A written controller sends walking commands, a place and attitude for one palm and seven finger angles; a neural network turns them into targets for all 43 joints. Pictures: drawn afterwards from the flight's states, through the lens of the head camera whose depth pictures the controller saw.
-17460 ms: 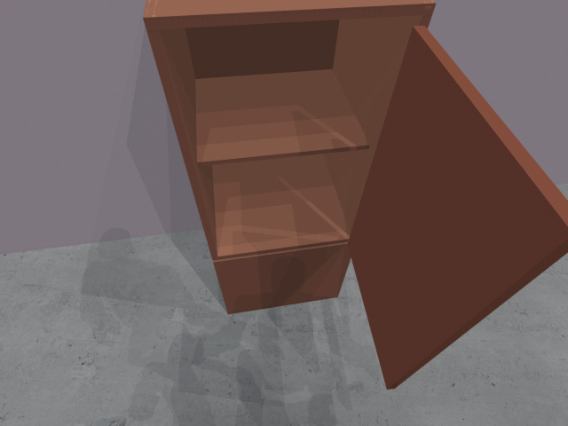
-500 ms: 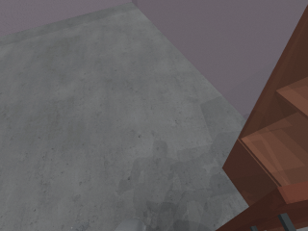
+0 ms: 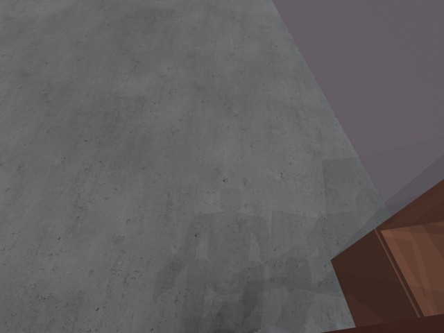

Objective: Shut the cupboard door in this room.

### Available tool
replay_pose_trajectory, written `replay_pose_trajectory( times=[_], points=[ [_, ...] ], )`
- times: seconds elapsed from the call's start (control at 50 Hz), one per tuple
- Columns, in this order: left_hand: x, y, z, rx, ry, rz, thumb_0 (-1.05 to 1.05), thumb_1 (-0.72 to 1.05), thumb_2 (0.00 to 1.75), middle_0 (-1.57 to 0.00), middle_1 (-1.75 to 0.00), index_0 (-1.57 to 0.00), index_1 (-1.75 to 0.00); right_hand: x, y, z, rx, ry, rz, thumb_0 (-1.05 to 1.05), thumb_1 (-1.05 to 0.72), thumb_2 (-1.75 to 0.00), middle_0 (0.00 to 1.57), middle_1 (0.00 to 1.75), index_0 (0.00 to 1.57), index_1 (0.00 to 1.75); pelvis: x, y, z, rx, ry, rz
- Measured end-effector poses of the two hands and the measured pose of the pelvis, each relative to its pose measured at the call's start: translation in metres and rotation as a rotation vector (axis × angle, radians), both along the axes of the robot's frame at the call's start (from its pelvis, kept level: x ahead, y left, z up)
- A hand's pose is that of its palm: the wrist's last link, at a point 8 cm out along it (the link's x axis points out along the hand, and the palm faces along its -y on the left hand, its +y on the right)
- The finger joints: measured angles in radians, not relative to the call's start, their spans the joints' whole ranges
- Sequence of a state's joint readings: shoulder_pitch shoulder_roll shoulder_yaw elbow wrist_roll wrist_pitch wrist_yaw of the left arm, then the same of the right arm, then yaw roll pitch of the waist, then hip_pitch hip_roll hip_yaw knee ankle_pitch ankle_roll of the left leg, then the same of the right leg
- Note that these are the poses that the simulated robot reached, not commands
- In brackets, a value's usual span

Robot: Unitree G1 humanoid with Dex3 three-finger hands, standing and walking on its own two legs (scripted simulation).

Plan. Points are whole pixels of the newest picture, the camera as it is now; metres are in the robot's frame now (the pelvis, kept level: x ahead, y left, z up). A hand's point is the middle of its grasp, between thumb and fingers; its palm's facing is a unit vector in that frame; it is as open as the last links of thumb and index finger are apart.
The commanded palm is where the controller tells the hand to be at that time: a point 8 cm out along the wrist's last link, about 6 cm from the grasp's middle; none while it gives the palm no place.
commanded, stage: turn or walk to find it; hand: left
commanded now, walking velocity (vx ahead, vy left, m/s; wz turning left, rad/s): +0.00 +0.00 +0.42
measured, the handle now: out of the picture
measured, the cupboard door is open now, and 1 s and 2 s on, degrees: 70 65 59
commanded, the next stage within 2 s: none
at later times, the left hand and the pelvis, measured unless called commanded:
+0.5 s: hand out of the picture +0.07 +0.14 -0.13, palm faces +0.19 -0.94 -0.29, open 7.4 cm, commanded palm none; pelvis +0.00 -0.06 +0.01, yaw +13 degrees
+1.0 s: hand out of the picture -0.06 +0.19 -0.17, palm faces +0.39 -0.88 -0.28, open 7.4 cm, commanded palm none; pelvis -0.01 -0.04 +0.00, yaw +24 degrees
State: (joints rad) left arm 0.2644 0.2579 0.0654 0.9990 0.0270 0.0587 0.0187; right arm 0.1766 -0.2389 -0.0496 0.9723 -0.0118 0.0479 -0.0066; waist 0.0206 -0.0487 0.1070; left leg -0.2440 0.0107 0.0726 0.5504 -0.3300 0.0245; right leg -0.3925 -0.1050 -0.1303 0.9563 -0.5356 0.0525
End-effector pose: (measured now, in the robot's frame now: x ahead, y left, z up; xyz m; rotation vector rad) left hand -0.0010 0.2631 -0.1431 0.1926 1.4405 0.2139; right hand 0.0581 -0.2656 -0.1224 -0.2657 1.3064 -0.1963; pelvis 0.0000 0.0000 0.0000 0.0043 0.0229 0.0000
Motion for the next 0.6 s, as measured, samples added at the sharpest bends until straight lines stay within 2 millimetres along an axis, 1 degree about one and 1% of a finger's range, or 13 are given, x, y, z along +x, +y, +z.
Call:
replay_pose_trajectory(
  times=[0.04, 0.1, 0.18, 0.22, 0.28, 0.34, 0.38, 0.42, 0.5, 0.6],
  points=[
    [0.012, 0.002, 0.004, -0.001, -0.034, 0.001, 0.01, 0.90, 0.90, -0.20, -0.30, -0.20, -0.30, -0.002, 0.005, 0.004, 0.003, -0.003, 0.008, 0.00, -0.90, -0.89, 0.20, 0.30, 0.17, 0.29, 0.000, 0.001, 0.004, -0.013, -0.002, 0.018],
    [0.037, 0.002, 0.010, -0.003, -0.116, -0.003, 0.01, 0.90, 0.90, -0.20, -0.30, -0.20, -0.30, -0.004, 0.012, 0.005, 0.021, -0.002, 0.023, 0.00, -0.90, -0.89, 0.20, 0.30, 0.18, 0.30, -0.001, -0.001, 0.008, -0.019, -0.003, 0.040],
    [0.070, -0.008, 0.019, 0.003, -0.222, -0.015, 0.01, 0.90, 0.90, -0.20, -0.30, -0.20, -0.30, -0.004, 0.013, 0.002, 0.056, -0.007, 0.036, 0.00, -0.90, -0.89, 0.20, 0.30, 0.19, 0.30, -0.002, -0.011, 0.009, -0.016, -0.003, 0.065],
    [0.085, -0.017, 0.024, 0.008, -0.265, -0.022, 0.01, 0.90, 0.90, -0.20, -0.30, -0.20, -0.30, -0.004, 0.010, -0.003, 0.075, -0.008, 0.039, 0.00, -0.90, -0.89, 0.20, 0.30, 0.19, 0.30, -0.002, -0.018, 0.008, -0.013, -0.002, 0.079],
    [0.103, -0.035, 0.032, 0.016, -0.326, -0.031, 0.01, 0.90, 0.90, -0.20, -0.30, -0.20, -0.30, -0.003, 0.000, -0.013, 0.101, -0.005, 0.047, 0.00, -0.90, -0.89, 0.20, 0.30, 0.20, 0.30, -0.003, -0.030, 0.005, -0.006, 0.000, 0.111],
    [0.110, -0.054, 0.036, 0.039, -0.382, -0.032, 0.01, 0.90, 0.90, -0.20, -0.30, -0.20, -0.30, 0.002, -0.016, -0.030, 0.128, -0.003, 0.054, 0.00, -0.90, -0.89, 0.20, 0.30, 0.20, 0.30, -0.001, -0.047, -0.003, 0.013, 0.000, 0.132],
    [0.103, -0.065, 0.041, 0.052, -0.391, -0.027, 0.01, 0.90, 0.90, -0.20, -0.30, -0.20, -0.30, 0.005, -0.026, -0.035, 0.138, 0.008, 0.067, 0.00, -0.90, -0.89, 0.20, 0.30, 0.21, 0.31, -0.002, -0.053, -0.003, 0.018, -0.010, 0.162],
    [0.090, -0.072, 0.047, 0.060, -0.383, 0.005, 0.01, 0.90, 0.90, -0.21, -0.30, -0.20, -0.30, 0.010, -0.032, -0.036, 0.139, 0.022, 0.087, 0.00, -0.90, -0.89, 0.20, 0.30, 0.21, 0.31, -0.001, -0.057, 0.000, 0.035, -0.014, 0.190],
    [0.055, -0.080, 0.051, 0.068, -0.317, 0.078, 0.01, 0.90, 0.90, -0.21, -0.30, -0.20, -0.30, 0.015, -0.038, -0.032, 0.151, 0.063, 0.130, 0.00, -0.91, -0.89, 0.19, 0.30, 0.22, 0.31, 0.001, -0.063, 0.009, 0.052, -0.014, 0.222],
    [0.009, -0.082, 0.045, 0.066, -0.223, 0.168, 0.01, 0.90, 0.90, -0.21, -0.30, -0.20, -0.30, 0.020, -0.038, -0.025, 0.138, 0.115, 0.177, 0.00, -0.91, -0.89, 0.19, 0.30, 0.21, 0.31, 0.002, -0.065, 0.013, 0.056, -0.006, 0.270]
  ],
)
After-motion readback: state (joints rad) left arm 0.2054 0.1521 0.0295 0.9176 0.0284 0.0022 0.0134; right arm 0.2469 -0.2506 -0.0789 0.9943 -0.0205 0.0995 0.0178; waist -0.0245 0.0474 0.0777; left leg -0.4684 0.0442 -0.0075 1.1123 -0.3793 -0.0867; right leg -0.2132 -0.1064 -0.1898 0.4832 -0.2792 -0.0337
